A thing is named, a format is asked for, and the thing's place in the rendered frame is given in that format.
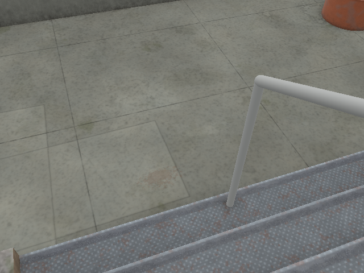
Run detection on stairs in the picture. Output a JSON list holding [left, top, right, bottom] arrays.
[[19, 150, 364, 273]]

